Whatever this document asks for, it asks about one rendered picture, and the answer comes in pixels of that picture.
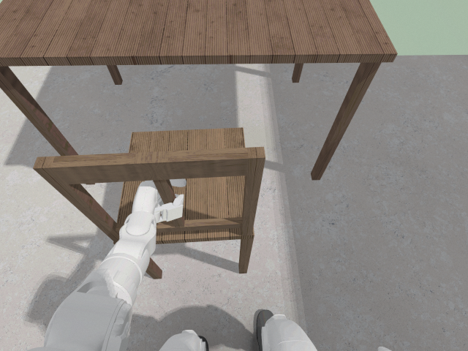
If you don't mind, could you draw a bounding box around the table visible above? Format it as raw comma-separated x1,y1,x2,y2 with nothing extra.
0,0,398,185

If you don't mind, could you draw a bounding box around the chair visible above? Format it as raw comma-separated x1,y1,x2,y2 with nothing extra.
33,127,265,279

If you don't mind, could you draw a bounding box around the left robot thigh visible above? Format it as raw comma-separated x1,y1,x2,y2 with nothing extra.
159,333,206,351

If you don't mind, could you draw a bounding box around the robot left hand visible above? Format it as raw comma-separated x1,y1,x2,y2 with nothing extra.
132,178,186,223

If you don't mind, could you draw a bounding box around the robot left forearm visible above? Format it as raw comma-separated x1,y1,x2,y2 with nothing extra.
43,211,156,347

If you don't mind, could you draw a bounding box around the left robot upper arm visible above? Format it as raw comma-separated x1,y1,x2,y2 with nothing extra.
27,292,132,351

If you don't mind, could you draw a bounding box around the robot right foot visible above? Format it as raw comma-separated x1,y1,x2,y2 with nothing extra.
257,309,273,351

